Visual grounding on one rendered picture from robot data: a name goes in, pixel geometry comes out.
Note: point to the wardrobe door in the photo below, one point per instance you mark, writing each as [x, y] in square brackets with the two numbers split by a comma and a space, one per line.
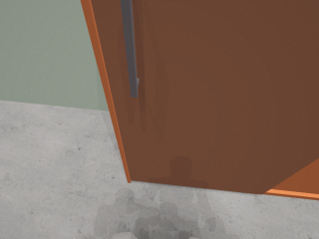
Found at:
[228, 97]
[305, 180]

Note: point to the handle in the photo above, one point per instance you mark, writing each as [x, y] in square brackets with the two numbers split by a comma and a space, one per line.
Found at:
[129, 35]

